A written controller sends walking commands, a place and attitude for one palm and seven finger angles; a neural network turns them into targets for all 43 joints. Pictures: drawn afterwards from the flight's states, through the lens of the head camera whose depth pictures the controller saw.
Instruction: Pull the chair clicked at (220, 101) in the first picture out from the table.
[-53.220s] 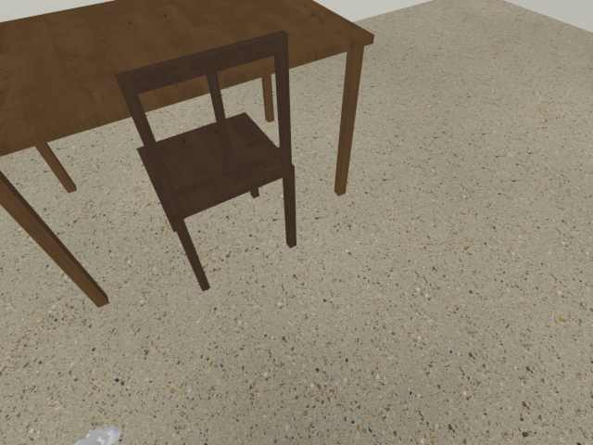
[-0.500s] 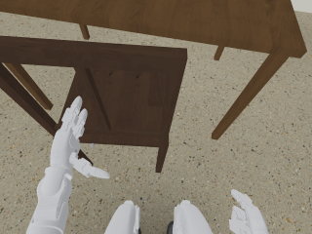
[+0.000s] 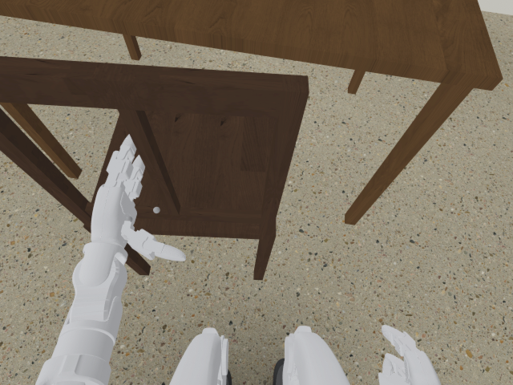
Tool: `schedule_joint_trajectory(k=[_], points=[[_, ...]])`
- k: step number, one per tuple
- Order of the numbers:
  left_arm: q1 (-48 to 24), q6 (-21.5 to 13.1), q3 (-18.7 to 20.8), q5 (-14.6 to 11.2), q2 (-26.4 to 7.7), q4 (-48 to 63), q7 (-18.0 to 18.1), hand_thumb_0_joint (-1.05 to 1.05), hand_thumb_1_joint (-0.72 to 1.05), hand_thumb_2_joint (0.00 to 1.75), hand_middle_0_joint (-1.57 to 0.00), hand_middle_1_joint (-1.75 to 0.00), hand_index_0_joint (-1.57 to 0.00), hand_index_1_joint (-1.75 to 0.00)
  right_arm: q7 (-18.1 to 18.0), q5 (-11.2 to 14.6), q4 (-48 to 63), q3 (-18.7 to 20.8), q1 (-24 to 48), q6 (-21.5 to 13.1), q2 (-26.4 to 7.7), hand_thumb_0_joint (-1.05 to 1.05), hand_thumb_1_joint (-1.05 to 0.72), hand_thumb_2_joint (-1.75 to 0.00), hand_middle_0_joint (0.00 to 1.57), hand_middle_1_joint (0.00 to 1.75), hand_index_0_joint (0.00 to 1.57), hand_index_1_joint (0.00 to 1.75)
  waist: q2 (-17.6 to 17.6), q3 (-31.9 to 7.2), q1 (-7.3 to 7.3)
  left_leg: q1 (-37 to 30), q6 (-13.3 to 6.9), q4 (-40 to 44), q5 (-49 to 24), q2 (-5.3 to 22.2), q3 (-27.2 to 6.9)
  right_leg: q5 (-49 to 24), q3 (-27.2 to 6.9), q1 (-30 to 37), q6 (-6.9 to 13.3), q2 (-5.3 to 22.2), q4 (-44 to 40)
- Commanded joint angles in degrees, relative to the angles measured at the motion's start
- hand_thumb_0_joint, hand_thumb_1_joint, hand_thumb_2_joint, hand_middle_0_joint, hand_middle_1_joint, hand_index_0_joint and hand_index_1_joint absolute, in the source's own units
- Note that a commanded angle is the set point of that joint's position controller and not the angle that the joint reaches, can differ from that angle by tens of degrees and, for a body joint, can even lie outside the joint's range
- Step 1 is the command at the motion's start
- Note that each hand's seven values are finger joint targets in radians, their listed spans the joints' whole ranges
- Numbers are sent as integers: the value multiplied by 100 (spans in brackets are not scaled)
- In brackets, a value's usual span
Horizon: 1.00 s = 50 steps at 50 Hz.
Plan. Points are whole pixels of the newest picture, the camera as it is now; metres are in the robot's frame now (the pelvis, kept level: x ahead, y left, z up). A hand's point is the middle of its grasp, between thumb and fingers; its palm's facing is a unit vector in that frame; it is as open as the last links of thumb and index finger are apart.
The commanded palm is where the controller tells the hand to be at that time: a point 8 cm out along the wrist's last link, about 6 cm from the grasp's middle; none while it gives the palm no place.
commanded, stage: push the fingers through the gap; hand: left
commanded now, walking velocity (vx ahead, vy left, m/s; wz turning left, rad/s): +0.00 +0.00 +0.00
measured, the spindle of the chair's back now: (157, 170) +0.43 +0.17 +0.02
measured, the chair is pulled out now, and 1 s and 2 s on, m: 0.16 0.16 0.18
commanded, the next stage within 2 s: hook a spindle and tug to test in 0.64 s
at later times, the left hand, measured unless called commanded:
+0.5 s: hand (167, 190) +0.40 +0.15 +0.02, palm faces -0.01 -1.00 -0.04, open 16.9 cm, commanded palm +0.38 +0.21 +0.02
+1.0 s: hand (160, 193) +0.39 +0.16 +0.02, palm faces -0.01 -1.00 -0.03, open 16.2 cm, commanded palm +0.38 +0.21 +0.02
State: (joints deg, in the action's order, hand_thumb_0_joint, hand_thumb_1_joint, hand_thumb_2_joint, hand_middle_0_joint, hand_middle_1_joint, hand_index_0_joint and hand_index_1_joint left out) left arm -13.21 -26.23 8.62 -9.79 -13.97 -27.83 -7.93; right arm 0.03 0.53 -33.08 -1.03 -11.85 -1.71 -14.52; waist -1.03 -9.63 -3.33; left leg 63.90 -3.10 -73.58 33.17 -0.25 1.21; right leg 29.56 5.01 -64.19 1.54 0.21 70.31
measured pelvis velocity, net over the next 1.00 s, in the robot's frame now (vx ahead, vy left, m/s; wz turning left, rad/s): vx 0.00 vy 0.00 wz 0.00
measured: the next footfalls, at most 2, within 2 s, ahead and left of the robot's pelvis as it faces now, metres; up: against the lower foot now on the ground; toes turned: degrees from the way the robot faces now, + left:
none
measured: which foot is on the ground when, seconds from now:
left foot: down 0.00-1.00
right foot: down 0.00-1.00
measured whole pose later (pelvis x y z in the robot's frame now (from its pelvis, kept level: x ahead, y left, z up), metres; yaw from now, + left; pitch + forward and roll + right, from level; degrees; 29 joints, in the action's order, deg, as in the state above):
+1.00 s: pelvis +0.00 +0.00 +0.00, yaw +0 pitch +24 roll -2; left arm -21.3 -28.4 11.4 -10.0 -15.1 -37.8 -9.5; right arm 0.4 0.6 -33.7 -0.7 -12.5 -0.3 -14.8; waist -1.1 -9.3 -4.2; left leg 64.3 -2.8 -72.7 32.5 0.0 1.2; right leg 28.9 4.9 -64.8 1.9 -0.1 69.6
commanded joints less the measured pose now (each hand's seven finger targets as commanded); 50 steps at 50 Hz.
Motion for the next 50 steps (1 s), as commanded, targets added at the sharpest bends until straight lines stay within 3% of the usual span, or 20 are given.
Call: schedule_joint_trajectory(k=[1, 8, 9, 11, 13, 15, 17, 20, 24, 26, 30, 37, 43, 47, 50], points=[[-1674, -426, 235, -75, -724, 992, -4, 0, -50, 30, -6, -8, -6, -8, -74, 23, 568, 386, -253, -160, -902, 0, -90, -90, 20, 30, 20, 30, -317, -2370, -112, -1649, 255, 1049, -2085, 78, -492, -1436, -311, 1345, 29, -34, -786], [-2134, -434, 355, -33, -833, 559, 54, 0, -50, 30, -6, -8, -6, -8, -57, 8, 491, 382, -368, -85, -913, 0, -90, -90, 20, 30, 20, 30, -244, -2418, -151, -1576, 255, 1038, -2129, 73, -491, -1518, -315, 1395, 24, -37, -782], [-2126, -443, 475, -5, -967, 447, 73, 0, -50, 30, -6, -8, -6, -8, -61, 9, 470, 389, -407, -72, -928, 0, -90, -90, 20, 30, 20, 30, -145, -2451, -144, -1541, 242, 1016, -2171, 80, -477, -1575, -324, 1449, 25, -46, -769], [-2295, -483, 376, 32, -865, 411, 75, 0, -50, 30, -6, -8, -6, -8, -51, -1, 460, 391, -432, -49, -905, 0, -90, -90, 20, 30, 20, 30, -309, -2521, -159, -1606, 258, 1002, -2258, 79, -457, -1658, -338, 1410, 19, -30, -752], [-2449, -497, 350, 25, -823, 259, 82, 0, -50, 30, -6, -8, -6, -8, -41, 3, 420, 390, -461, -30, -915, 0, -90, -90, 20, 30, 20, 30, -206, -2423, -216, -1565, 247, 1012, -2103, 80, -471, -1527, -326, 1344, 15, -46, -794], [-2229, -522, 528, 40, -979, 211, 96, 0, -50, 30, -6, -8, -6, -8, -21, -10, 464, 393, -480, -13, -926, 0, -90, -90, 20, 30, 20, 30, -284, -2566, -83, -1603, 265, 1050, -2242, 76, -464, -1623, -330, 1469, 38, -46, -752], [-2254, -531, 412, 22, -846, 207, 93, 0, -50, 30, -6, -8, -6, -8, 2, 6, 476, 399, -465, 17, -909, 0, -90, -90, 20, 30, 20, 30, -181, -2499, -134, -1593, 258, 1065, -2181, 76, -444, -1609, -333, 1475, 23, -49, -808], [-2172, -540, 548, 37, -977, 113, 116, 0, -50, 30, -6, -8, -6, -8, 7, 2, 478, 400, -495, 38, -908, 0, -90, -90, 20, 30, 20, 30, -26, -2517, -116, -1319, 210, 1039, -2036, 50, -379, -1667, -401, 1712, 7, -46, -825], [-2134, -618, 683, 12, -1128, 198, 113, 0, -50, 30, -6, -8, -6, -8, -11, -1, 496, 392, -502, 45, -888, 0, -90, -90, 20, 30, 20, 30, -11, -2547, -93, -1176, 179, 1017, -2019, 23, -305, -1808, -467, 1933, 1, -45, -848], [-2323, -671, 636, 17, -1110, 261, 77, 0, -50, 30, -6, -8, -6, -8, -19, -5, 454, 388, -508, 39, -868, 0, -90, -90, 20, 30, 20, 30, -197, -2544, -130, -1264, 189, 1002, -2056, 29, -300, -1833, -480, 1855, 2, -43, -841], [-2313, -691, 469, -28, -939, 215, -22, 0, -50, 30, -6, -8, -6, -8, -22, 8, 426, 390, -493, 3, -871, 0, -90, -90, 20, 30, 20, 30, -235, -2490, -186, -1321, 185, 996, -2006, 28, -300, -1767, -481, 1784, -3, -43, -893], [-2525, -643, 603, -96, -1115, 65, -145, 0, -50, 30, -6, -8, -6, -8, -61, 20, 395, 389, -479, -14, -909, 0, -90, -90, 20, 30, 20, 30, -164, -2421, -204, -1230, 172, 961, -1890, 20, -305, -1678, -496, 1754, -12, -32, -911], [-2279, -666, 600, -131, -1075, 227, -191, 0, -50, 30, -17, -41, -17, -41, -43, 21, 464, 392, -457, -28, -899, 0, -90, -90, 20, 30, 20, 30, -255, -2638, -103, -1450, 201, 993, -2154, 32, -338, -1831, -453, 1803, 12, -44, -856], [-2371, -600, 361, -96, -837, 151, -165, 0, -50, 30, -24, -63, -24, -63, -22, 26, 453, 400, -440, -14, -917, 0, -90, -90, 20, 30, 20, 30, -244, -2421, -218, -1478, 205, 994, -2056, 52, -389, -1644, -392, 1484, 1, -47, -858], [-2513, -597, 516, -65, -1009, 68, -104, 0, -50, 30, -29, -79, -29, -79, -38, 13, 437, 393, -440, -8, -937, 0, -90, -90, 20, 30, 20, 30, -125, -2381, -221, -1341, 195, 984, -1896, 39, -397, -1518, -397, 1488, 3, -45, -848]])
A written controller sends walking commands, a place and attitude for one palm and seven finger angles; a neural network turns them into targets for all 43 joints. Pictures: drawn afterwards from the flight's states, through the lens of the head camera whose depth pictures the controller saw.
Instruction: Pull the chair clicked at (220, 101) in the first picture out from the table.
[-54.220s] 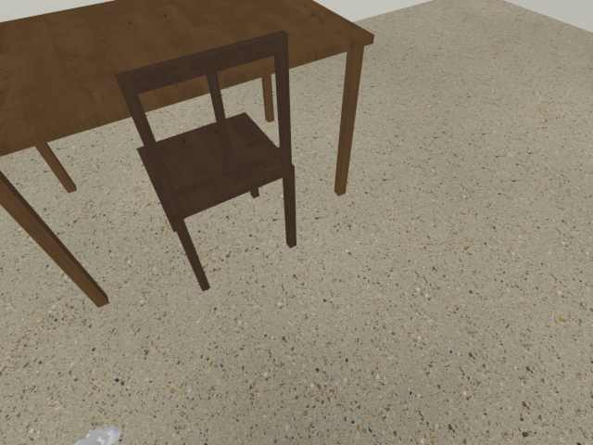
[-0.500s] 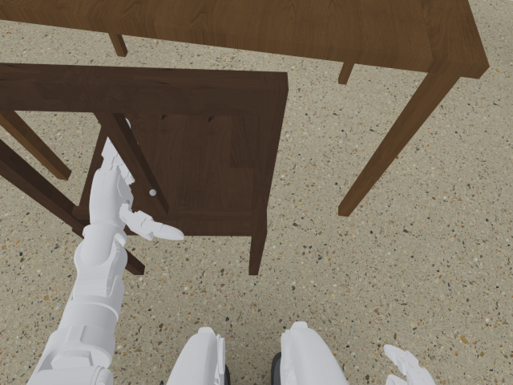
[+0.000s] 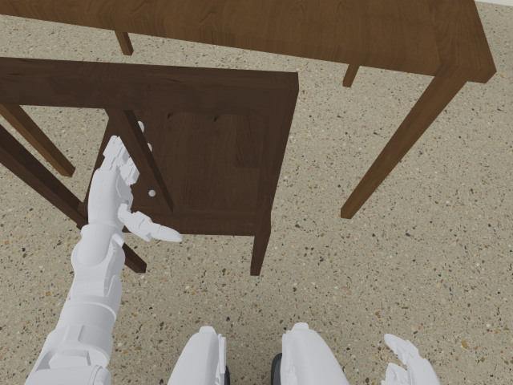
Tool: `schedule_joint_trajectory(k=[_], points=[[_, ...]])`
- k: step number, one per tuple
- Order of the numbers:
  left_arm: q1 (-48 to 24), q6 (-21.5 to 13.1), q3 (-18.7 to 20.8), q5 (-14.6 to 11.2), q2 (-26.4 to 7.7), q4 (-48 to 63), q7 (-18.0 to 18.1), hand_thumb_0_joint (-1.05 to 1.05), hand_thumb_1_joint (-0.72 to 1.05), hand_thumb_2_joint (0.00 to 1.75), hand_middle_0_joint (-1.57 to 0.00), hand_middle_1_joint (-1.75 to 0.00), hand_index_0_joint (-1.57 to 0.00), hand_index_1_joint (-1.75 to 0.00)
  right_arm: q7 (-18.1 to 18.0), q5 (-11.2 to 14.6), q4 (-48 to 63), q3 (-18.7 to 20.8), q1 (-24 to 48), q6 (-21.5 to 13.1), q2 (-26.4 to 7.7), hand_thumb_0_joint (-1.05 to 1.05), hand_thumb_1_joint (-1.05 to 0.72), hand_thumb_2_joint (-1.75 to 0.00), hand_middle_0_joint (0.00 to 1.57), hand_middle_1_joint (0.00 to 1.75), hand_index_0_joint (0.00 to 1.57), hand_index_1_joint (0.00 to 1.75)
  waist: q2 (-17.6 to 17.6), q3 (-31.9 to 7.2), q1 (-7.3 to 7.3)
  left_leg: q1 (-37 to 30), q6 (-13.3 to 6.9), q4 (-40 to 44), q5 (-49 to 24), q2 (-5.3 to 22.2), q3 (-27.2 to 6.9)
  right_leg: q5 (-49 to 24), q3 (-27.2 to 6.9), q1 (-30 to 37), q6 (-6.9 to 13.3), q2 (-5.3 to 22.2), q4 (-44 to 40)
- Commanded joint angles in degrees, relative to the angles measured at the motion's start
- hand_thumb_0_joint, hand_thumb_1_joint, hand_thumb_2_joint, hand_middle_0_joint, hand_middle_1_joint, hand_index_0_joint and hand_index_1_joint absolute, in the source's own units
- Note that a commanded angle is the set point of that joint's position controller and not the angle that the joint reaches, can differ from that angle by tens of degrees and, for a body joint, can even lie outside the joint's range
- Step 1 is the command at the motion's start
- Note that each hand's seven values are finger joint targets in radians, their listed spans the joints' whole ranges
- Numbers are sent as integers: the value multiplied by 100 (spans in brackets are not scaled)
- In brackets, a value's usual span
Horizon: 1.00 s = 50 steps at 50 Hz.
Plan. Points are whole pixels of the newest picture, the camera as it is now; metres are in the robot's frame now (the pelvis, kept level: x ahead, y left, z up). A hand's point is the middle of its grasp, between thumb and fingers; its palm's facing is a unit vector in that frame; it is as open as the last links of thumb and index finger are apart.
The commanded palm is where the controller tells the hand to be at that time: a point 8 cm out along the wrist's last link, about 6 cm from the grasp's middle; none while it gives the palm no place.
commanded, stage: hook a spindle and tug to test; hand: left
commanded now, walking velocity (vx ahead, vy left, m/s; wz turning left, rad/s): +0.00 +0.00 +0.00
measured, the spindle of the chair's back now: (148, 169) +0.43 +0.18 +0.02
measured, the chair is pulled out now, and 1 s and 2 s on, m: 0.16 0.18 0.25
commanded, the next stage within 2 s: step backward, pulling the chair out in 1.24 s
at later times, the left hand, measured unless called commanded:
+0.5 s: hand (158, 189) +0.40 +0.16 +0.02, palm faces -0.01 -1.00 -0.03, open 7.7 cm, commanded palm +0.37 +0.21 +0.02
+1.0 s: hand (158, 200) +0.38 +0.15 +0.02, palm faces +0.00 -1.00 -0.02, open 5.4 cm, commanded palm +0.35 +0.21 +0.02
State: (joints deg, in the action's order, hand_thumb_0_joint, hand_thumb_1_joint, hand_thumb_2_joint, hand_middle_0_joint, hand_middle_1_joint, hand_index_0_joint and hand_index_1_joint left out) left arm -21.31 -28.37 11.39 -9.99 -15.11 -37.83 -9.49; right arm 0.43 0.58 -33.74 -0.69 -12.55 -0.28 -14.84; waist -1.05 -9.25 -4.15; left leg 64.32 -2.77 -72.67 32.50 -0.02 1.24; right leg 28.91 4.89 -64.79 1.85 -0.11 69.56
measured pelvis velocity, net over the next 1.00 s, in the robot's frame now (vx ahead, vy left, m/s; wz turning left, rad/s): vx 0.02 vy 0.00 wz -0.02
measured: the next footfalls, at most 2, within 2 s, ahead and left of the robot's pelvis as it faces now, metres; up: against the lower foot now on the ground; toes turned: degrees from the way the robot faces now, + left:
none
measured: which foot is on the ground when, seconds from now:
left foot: down 0.00-1.00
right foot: down 0.00-1.00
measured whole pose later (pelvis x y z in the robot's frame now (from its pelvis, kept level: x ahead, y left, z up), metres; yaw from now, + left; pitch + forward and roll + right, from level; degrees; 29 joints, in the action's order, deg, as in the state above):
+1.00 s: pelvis +0.02 +0.00 +0.01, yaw -1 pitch +24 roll -2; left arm -10.7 -26.4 8.9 -10.3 -12.4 -26.1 -5.3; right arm 2.0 0.4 -31.6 0.0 -12.9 0.4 -13.9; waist -1.3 -9.5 -4.2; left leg 61.6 -3.0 -70.9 33.8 0.4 2.2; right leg 29.8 3.7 -62.7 1.4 -0.7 68.1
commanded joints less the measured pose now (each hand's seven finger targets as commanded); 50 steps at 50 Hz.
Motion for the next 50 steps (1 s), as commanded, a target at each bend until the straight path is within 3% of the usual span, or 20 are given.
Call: schedule_joint_trajectory(k=[1, 5, 9, 12, 15, 16, 19, 21, 24, 27, 29, 30, 33, 35, 36, 40, 42, 43, 47, 50], points=[[-1792, -395, 215, -34, -872, 1086, 66, 0, -50, 30, -31, -85, -31, -85, -83, 6, 502, 356, -372, -158, -893, 0, -90, -90, 20, 30, 20, 30, -143, -2394, -142, -1367, 164, 896, -1794, 11, -404, -1416, -390, 1545, -27, -14, -772], [-1819, -470, 156, 11, -828, 1308, 120, 0, -33, 37, -38, -107, -38, -107, -75, -13, 514, 367, -387, -176, -891, 0, -90, -90, 20, 30, 20, 30, -454, -2692, -70, -1817, 220, 928, -2135, 39, -477, -1515, -335, 1412, 7, -15, -706], [-1535, -371, 98, 4, -714, 1262, 166, 0, -11, 47, -45, -129, -45, -129, -39, -7, 519, 382, -422, -154, -892, 0, -90, -90, 20, 30, 20, 30, -378, -2667, -74, -1873, 248, 946, -2335, 61, -512, -1604, -282, 1397, 8, -26, -690], [-1384, -285, 174, 4, -739, 1120, 222, 0, 6, 54, -50, -145, -50, -145, -25, 6, 539, 370, -399, -101, -884, 0, -90, -90, 20, 30, 20, 30, -77, -2469, -63, -1549, 212, 973, -2057, 40, -461, -1525, -311, 1548, -15, -31, -752], [-1354, -326, 182, 43, -764, 1299, 259, 0, 23, 61, -50, -145, -50, -145, -20, 3, 587, 369, -394, -97, -866, 0, -90, -90, 20, 30, 20, 30, -192, -2513, -24, -1646, 225, 1003, -2133, 46, -464, -1566, -310, 1552, 1, -31, -731], [-1438, -345, 47, 27, -605, 1376, 269, 0, 28, 64, -50, -145, -50, -145, -11, 0, 597, 363, -385, -100, -844, 0, -90, -90, 20, 30, 20, 30, -199, -2518, -64, -1663, 219, 999, -2141, 43, -460, -1571, -304, 1547, -7, -30, -735], [-1528, -420, 118, 61, -728, 1399, 325, 0, 45, 71, -50, -145, -50, -145, -21, -14, 559, 376, -383, -116, -876, 0, -90, -90, 20, 30, 20, 30, -284, -2507, -53, -1737, 236, 991, -2081, 57, -509, -1434, -297, 1386, 14, -45, -715], [-1520, -431, -27, 85, -570, 1467, 336, 0, 56, 76, -50, -145, -50, -145, 2, -25, 555, 378, -397, -123, -852, 0, -90, -90, 20, 30, 20, 30, -404, -2629, -54, -1931, 264, 980, -2277, 70, -516, -1526, -281, 1347, 14, -36, -695], [-1230, -398, 165, 55, -747, 1417, 344, 0, 73, 83, -50, -145, -50, -145, 13, -23, 579, 383, -409, -101, -869, 0, -90, -90, 20, 30, 20, 30, -279, -2635, 1, -1833, 263, 980, -2425, 66, -490, -1709, -285, 1536, 23, -53, -688], [-1070, -399, 112, 30, -656, 1535, 324, 0, 90, 90, -50, -145, -50, -145, 23, -12, 612, 386, -387, -99, -831, 0, -90, -90, 20, 30, 20, 30, -244, -2653, 29, -1757, 248, 989, -2444, 60, -435, -1841, -319, 1717, 4, -41, -711], [-1050, -378, 174, 37, -731, 1393, 330, 0, 90, 90, -50, -145, -50, -145, 14, -4, 597, 381, -412, -88, -848, 0, -90, -90, 20, 30, 20, 30, -109, -2490, -7, -1629, 227, 989, -2392, 61, -453, -1829, -315, 1705, 8, -55, -709], [-1100, -399, 120, 24, -647, 1525, 329, 0, 90, 90, -50, -145, -50, -145, 22, -15, 592, 381, -387, -96, -832, 0, -90, -90, 20, 30, 20, 30, -151, -2613, -21, -1674, 222, 969, -2387, 60, -435, -1856, -327, 1720, -13, -48, -707], [-640, -399, 152, -11, -641, 1714, 300, 0, 90, 90, -50, -145, -50, -145, 41, -4, 666, 400, -385, -93, -811, 0, -90, -90, 20, 30, 20, 30, -259, -2698, 112, -1815, 258, 1023, -2614, 65, -421, -1987, -320, 1846, 7, -46, -704], [-473, -373, 163, -10, -679, 1759, 312, 0, 90, 90, -50, -145, -50, -145, 58, -5, 690, 393, -373, -77, -810, 0, -90, -90, 20, 30, 20, 30, -323, -2618, 118, -1822, 266, 1026, -2764, 76, -412, -2085, -312, 1828, 13, -47, -689], [-484, -369, 65, -10, -570, 1832, 316, 0, 90, 90, -50, -145, -50, -145, 69, -8, 687, 396, -371, -72, -795, 0, -90, -90, 20, 30, 20, 30, -191, -2619, 60, -1808, 242, 998, -2716, 84, -411, -2102, -311, 1837, -9, -51, -702], [-143, -389, 99, 20, -626, 2098, 317, 0, 90, 90, -50, -145, -50, -145, 73, -7, 738, 414, -357, -81, -779, 0, -90, -90, 20, 30, 20, 30, -344, -2671, 142, -1867, 249, 996, -2930, 91, -380, -2284, -335, 1935, 4, -47, -667], [-20, -386, -56, -17, -473, 2240, 298, 0, 90, 90, -50, -145, -50, -145, 89, -5, 761, 421, -324, -88, -765, 0, -90, -90, 20, 30, 20, 30, -257, -2661, 108, -1876, 238, 980, -2929, 92, -373, -2321, -343, 1967, -9, -46, -696], [146, -392, 38, -30, -567, 2356, 301, 0, 90, 90, -50, -145, -50, -145, 86, -1, 776, 432, -329, -94, -769, 0, -90, -90, 20, 30, 20, 30, -314, -2712, 170, -1910, 257, 997, -3041, 102, -380, -2385, -343, 2026, 1, -45, -672], [260, -368, -188, -29, -373, 2518, 304, 0, 90, 90, -50, -145, -50, -145, 97, 1, 780, 439, -294, -110, -763, 0, -90, -90, 20, 30, 20, 30, -229, -2556, 77, -1951, 249, 969, -3048, 127, -417, -2334, -307, 1863, -16, -50, -676], [403, -379, -154, -18, -413, 2607, 303, 0, 90, 90, -50, -145, -50, -145, 74, -7, 791, 446, -279, -136, -755, 0, -90, -90, 20, 30, 20, 30, -240, -2553, 103, -1851, 224, 931, -3011, 97, -377, -2426, -344, 1957, -14, -36, -658]])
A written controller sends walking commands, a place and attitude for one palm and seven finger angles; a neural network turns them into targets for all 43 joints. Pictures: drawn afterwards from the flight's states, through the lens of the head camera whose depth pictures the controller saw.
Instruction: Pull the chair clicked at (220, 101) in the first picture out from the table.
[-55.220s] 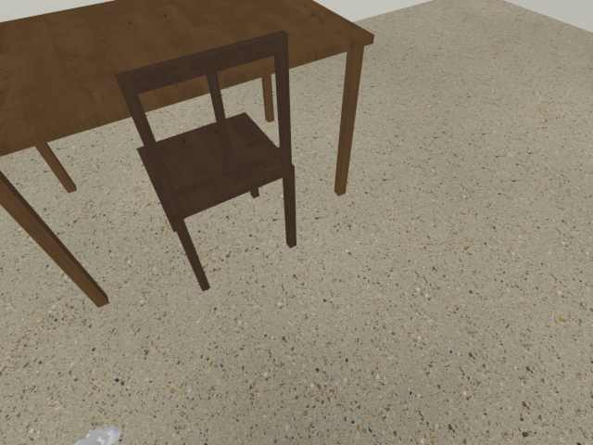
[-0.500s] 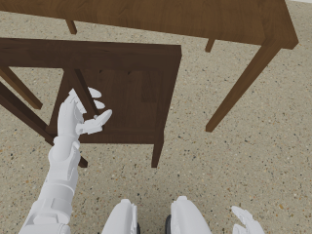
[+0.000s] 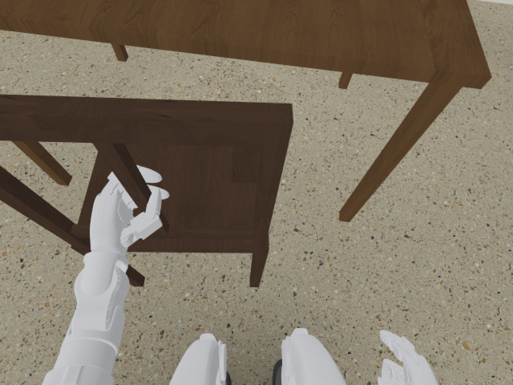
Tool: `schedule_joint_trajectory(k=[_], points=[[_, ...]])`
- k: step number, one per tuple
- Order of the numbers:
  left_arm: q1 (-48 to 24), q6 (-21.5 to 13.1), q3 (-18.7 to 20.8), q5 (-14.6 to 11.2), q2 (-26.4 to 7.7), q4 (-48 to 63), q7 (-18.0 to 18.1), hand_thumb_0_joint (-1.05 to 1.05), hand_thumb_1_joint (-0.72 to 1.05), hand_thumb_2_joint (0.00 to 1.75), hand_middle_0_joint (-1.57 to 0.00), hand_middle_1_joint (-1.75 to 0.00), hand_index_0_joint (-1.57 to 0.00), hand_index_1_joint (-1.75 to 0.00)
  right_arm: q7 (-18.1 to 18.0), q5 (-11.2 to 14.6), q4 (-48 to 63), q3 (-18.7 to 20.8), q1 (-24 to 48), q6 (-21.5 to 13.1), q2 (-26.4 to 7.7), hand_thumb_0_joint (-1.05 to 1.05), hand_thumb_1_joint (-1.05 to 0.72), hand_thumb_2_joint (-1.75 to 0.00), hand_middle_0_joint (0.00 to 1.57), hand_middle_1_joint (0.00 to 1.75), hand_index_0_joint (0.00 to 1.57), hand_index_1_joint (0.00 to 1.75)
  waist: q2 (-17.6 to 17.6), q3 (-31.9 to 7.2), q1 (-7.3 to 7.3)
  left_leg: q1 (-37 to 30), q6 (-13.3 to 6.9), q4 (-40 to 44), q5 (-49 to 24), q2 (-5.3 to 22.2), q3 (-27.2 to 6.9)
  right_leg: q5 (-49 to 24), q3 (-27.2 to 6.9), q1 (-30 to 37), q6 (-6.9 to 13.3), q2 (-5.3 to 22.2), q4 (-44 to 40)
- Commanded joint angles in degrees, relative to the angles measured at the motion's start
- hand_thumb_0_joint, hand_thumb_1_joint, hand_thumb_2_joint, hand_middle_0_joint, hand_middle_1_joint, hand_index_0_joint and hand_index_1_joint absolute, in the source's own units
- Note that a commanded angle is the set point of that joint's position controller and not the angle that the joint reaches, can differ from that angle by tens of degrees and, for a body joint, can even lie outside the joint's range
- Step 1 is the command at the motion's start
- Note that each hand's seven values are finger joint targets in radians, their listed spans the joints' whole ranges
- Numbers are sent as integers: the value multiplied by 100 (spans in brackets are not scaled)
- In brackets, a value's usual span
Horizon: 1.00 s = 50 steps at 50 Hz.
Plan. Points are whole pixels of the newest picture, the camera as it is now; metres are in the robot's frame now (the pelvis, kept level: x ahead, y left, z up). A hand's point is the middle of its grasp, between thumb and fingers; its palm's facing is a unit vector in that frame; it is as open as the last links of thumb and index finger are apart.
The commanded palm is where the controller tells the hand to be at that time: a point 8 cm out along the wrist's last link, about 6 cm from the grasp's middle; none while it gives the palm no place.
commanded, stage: hook a spindle and tug to test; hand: left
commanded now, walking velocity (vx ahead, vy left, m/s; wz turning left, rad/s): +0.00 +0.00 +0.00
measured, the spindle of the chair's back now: (141, 195) +0.39 +0.18 +0.01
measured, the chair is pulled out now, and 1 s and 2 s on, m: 0.18 0.25 0.40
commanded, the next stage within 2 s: step backward, pulling the chair out in 0.24 s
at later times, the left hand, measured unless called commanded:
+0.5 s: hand (152, 227) +0.34 +0.15 +0.02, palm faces +0.08 -0.99 -0.11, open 5.4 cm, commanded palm +0.31 +0.20 +0.02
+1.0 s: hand (166, 255) +0.30 +0.13 +0.03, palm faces +0.03 -0.99 -0.14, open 5.2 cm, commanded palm +0.27 +0.18 +0.03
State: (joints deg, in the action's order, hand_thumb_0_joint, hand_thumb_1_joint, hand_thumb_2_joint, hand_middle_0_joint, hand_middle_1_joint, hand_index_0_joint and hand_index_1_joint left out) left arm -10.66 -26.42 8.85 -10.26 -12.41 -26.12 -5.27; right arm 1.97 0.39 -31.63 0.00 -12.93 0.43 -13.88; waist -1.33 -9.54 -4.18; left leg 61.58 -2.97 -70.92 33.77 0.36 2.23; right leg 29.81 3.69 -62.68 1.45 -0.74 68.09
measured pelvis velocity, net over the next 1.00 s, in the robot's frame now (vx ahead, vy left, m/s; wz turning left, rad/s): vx -0.02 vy -0.01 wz -0.05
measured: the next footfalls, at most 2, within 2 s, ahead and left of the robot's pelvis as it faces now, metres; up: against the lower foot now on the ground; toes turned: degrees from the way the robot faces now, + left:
right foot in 1.46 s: -0.05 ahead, -0.14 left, +0.00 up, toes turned -2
left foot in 1.82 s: -0.08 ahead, +0.13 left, +0.00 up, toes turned -2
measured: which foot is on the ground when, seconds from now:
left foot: down 0.00-1.00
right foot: down 0.00-1.00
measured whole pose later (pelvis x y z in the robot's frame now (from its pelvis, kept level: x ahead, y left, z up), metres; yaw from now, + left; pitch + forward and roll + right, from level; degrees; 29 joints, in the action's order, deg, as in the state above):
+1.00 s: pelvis -0.02 -0.01 +0.10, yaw -3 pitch +5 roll +0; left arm -10.9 -13.7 3.6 -4.6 -9.8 -44.2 4.1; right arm -5.4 1.3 -36.0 -0.1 -13.3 6.4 -11.7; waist -0.6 4.3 -3.1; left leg 22.2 -1.9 -34.4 17.2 0.9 5.9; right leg 12.9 0.5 -24.8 1.9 -2.3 32.8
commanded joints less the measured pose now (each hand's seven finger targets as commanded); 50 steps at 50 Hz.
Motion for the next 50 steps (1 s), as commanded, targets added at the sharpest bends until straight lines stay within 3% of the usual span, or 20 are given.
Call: schedule_joint_trajectory(k=[1, 4, 7, 9, 16, 17, 18, 19, 20, 21, 23, 25, 28, 30, 31, 33, 37, 41, 46, 50], points=[[-591, -589, 104, 1, -692, 1536, -119, 0, 90, 90, -50, -145, -50, -145, -85, 11, 585, 381, -231, -215, -849, 0, -90, -90, 20, 30, 20, 30, -231, -2599, 120, -1649, 253, 748, -3245, 66, -489, -2581, -217, 1749, 28, 32, -490], [-461, -553, -3, -21, -614, 1619, -156, 0, 90, 90, -50, -145, -50, -145, -89, 18, 606, 372, -186, -243, -844, 0, -90, -90, 20, 30, 20, 30, -256, -2481, 101, -1596, 239, 730, -3235, 58, -486, -2574, -208, 1720, 36, 41, -496], [-181, -546, -64, -18, -538, 1759, -174, 0, 90, 90, -50, -145, -50, -145, -88, 14, 650, 375, -140, -257, -820, 0, -90, -90, 20, 30, 20, 30, -261, -2561, 171, -1636, 250, 746, -3227, 45, -489, -2541, -211, 1779, 34, 46, -486], [-115, -518, 27, -45, -622, 1732, -178, 0, 90, 90, -50, -145, -50, -145, -113, 20, 642, 381, -133, -268, -834, 0, -90, -90, 20, 30, 20, 30, -37, -2514, 123, -1449, 205, 688, -3100, 34, -467, -2647, -236, 1881, 24, 41, -496], [-728, -511, 99, -19, -728, 1560, -234, 0, 90, 90, -50, -145, -50, -145, -192, 11, 566, 346, -54, -304, -852, 0, -90, -90, 20, 30, 20, 30, -84, -2347, 38, -1233, 197, 632, -2548, -12, -460, -2220, -258, 1664, 11, 49, -491], [-922, -499, -234, 7, -424, 1521, -260, 0, 90, 90, -50, -145, -50, -145, -193, 13, 541, 335, -30, -326, -831, 0, -90, -90, 20, 30, 20, 30, -120, -2321, -44, -1249, 193, 603, -2512, -17, -485, -2171, -244, 1548, 12, 55, -471], [-1785, 94, 594, 553, -2220, 2897, 440, 0, 90, 90, -50, -145, -50, -145, -421, 255, 1021, 355, -416, 103, -714, 0, -90, -90, 20, 30, 20, 30, -305, -3818, 277, -3054, 124, 1826, -2408, 40, -290, -2328, -1107, 4104, 61, 537, -1803], [-1619, 429, 449, 590, -1987, 3027, 757, 0, 90, 90, -50, -145, -50, -145, -578, 254, 1200, 350, -556, 171, -674, 0, -90, -90, 20, 30, 20, 30, -512, -3605, 176, -3379, 116, 2002, -2572, -29, -221, -3182, -1012, 4407, 25, 521, -2050], [-854, 779, 271, 614, -1553, 2366, 912, 0, 90, 90, -50, -145, -50, -145, -667, 271, 1102, 283, -314, 239, -657, 0, -90, -90, 20, 30, 20, 30, -685, -3163, 158, -3307, 136, 2183, -2790, 15, -291, -3592, -922, 4132, 37, 578, -2063], [-224, 1104, -128, 648, -1051, 1472, 926, 0, 90, 90, -50, -145, -50, -145, -697, 295, 963, 213, -177, 341, -597, 0, -90, -90, 20, 30, 20, 30, -593, -2314, 139, -2933, 159, 2531, -2183, 105, -404, -2803, -863, 3788, 33, 634, -2271], [-435, 1385, -402, 705, -793, 749, 1050, 0, 90, 90, -50, -145, -50, -145, -814, 346, 731, 165, -211, 482, -655, 0, -90, -90, 20, 30, 20, 30, 150, -1585, 63, -2901, 60, 2754, -2157, 254, -477, -3164, -881, 3955, -125, 702, -2521], [-931, 1438, -413, 772, -825, 223, 1144, 0, 90, 90, -50, -145, -50, -145, -903, 324, 553, 172, -278, 539, -707, 0, -90, -90, 20, 30, 20, 30, 263, -1398, 38, -3177, 112, 3036, -2771, 359, -458, -4351, -876, 4290, -185, 840, -2679], [-1220, 1353, -559, 802, -684, -521, 1112, 0, 90, 90, -50, -145, -50, -145, -969, 286, 364, 186, -352, 577, -739, 0, -90, -90, 20, 30, 20, 30, -182, -1224, 72, -3820, 132, 3475, -3988, 656, -626, -4878, -828, 4443, -204, 845, -2874], [-1287, 1314, -580, 839, -642, -854, 1077, 0, 90, 90, -50, -145, -50, -145, -970, 246, 285, 219, -367, 596, -744, 0, -90, -90, 20, 30, 20, 30, -581, -1145, 95, -4374, 130, 3648, -4924, 873, -760, -4515, -715, 4414, -139, 711, -3004], [-1266, 1305, -678, 838, -530, -969, 1040, 0, 90, 90, -50, -145, -50, -145, -951, 227, 280, 231, -351, 610, -750, 0, -90, -90, 20, 30, 20, 30, -586, -1099, 110, -4555, 107, 3739, -5228, 991, -881, -4091, -663, 4434, -122, 617, -3048], [-1195, 1274, -704, 830, -455, -1112, 982, 0, 90, 90, -50, -145, -50, -145, -907, 186, 282, 260, -241, 630, -741, 0, -90, -90, 20, 30, 20, 30, -635, -943, 158, -4768, 50, 3964, -5374, 1189, -989, -3222, -612, 4472, -87, 492, -3123], [-960, 1174, -605, 835, -483, -1027, 947, 0, 90, 90, -50, -145, -50, -145, -810, 80, 308, 284, -75, 595, -703, 0, -90, -90, 20, 30, 20, 30, -1109, -719, 277, -5154, -9, 4239, -5897, 1424, -1020, -2375, -588, 4429, -37, 428, -3159], [-653, 1117, -522, 866, -489, -890, 953, 0, 90, 90, -50, -145, -50, -145, -749, 15, 289, 308, -20, 526, -708, 0, -90, -90, 20, 30, 20, 30, -913, -650, 303, -5244, -21, 4208, -6118, 1508, -949, -2657, -613, 4600, 1, 466, -3254], [-750, 1085, -516, 842, -525, -829, 1002, 0, 90, 90, -50, -145, -50, -145, -806, 52, 220, 342, -52, 427, -706, 0, -90, -90, 20, 30, 20, 30, -394, -730, 212, -4889, 81, 4128, -5046, 1393, -757, -3740, -813, 4948, 51, 628, -3393], [-988, 1035, -593, 831, -595, -994, 1095, 0, 90, 90, -50, -145, -50, -145, -896, 132, 91, 347, -125, 366, -672, 0, -90, -90, 20, 30, 20, 30, -153, -890, 137, -4570, 269, 3870, -3477, 954, -499, -4622, -1281, 5059, 209, 1032, -3642]])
